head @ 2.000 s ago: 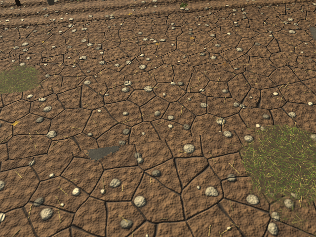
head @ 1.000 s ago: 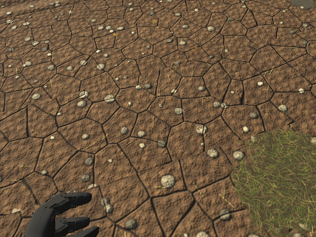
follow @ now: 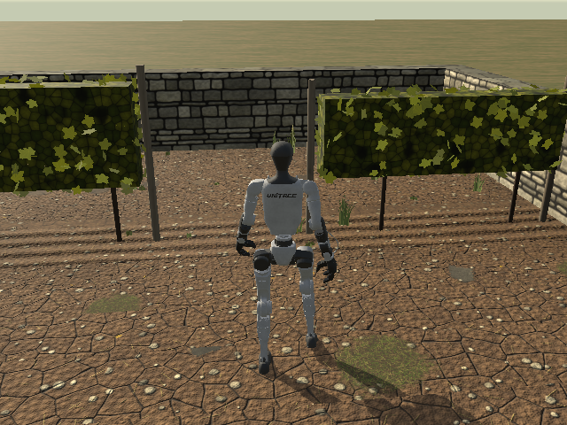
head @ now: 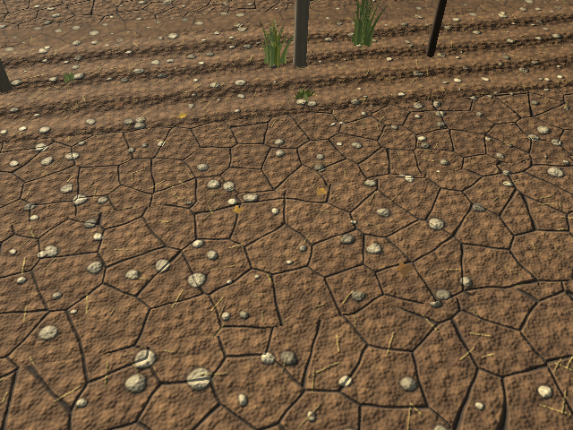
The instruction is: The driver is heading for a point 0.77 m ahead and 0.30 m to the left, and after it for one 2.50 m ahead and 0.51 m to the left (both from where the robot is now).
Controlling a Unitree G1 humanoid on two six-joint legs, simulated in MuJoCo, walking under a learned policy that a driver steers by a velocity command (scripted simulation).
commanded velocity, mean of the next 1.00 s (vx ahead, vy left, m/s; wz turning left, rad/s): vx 0.50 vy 0.00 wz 0.54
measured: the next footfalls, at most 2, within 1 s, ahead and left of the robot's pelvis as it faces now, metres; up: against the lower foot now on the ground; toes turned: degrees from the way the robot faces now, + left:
right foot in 0.06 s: +0.12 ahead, -0.16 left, +0.00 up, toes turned +1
left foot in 0.58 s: +0.43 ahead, +0.12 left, -0.17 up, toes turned +19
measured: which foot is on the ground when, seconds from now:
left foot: down 0.00-0.08, up 0.10-0.56, down 0.58-0.98, up 1.00-1.00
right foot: up 0.00-0.04, down 0.06-0.58, up 0.60-0.94, down 0.96-1.00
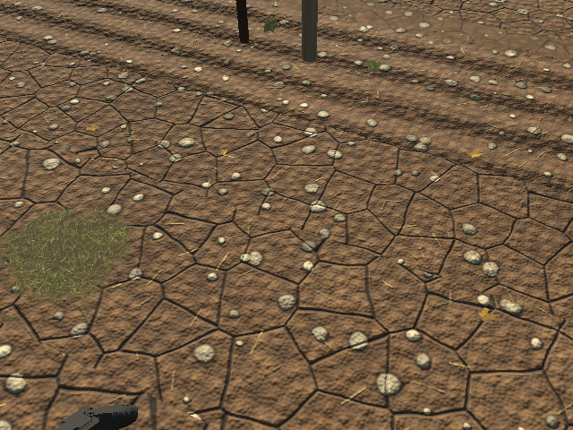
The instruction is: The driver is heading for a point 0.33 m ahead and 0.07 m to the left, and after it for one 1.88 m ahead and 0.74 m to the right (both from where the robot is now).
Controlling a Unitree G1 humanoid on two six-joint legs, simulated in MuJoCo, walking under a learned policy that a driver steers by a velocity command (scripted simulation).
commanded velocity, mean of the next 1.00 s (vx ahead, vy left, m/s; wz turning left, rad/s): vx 0.24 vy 0.00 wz -0.02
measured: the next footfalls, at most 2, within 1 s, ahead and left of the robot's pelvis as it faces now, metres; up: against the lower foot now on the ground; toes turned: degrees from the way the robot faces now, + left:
left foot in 0.44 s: +0.31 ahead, +0.18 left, +0.00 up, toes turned +11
right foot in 0.88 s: +0.25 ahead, -0.07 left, +0.00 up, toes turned -5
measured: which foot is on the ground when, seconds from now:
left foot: up 0.00-0.42, down 0.44-0.88, up 0.90-1.00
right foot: down 0.00-0.46, up 0.48-0.86, down 0.88-1.00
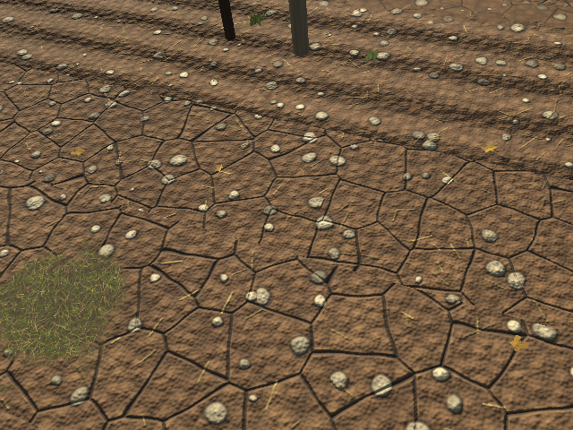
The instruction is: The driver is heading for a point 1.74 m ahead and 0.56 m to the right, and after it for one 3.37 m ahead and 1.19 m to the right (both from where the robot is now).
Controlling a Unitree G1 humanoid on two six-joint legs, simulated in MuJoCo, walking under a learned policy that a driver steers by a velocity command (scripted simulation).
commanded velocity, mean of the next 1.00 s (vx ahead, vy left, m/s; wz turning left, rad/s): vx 0.01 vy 0.00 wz -0.44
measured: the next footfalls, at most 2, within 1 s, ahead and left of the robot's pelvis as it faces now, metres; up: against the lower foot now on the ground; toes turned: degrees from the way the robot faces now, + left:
left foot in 0.52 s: +0.09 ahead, +0.13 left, +0.00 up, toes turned -25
right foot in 0.92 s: -0.04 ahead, -0.10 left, +0.00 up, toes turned -22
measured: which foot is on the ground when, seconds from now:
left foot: up 0.00-0.50, down 0.52-1.00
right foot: down 0.00-0.52, up 0.54-0.90, down 0.92-1.00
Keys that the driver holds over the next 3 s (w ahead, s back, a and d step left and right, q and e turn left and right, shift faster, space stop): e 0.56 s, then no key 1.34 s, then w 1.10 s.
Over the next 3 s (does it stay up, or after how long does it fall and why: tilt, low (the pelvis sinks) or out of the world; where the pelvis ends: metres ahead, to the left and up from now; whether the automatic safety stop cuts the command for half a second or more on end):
stays up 0.42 -0.28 -0.17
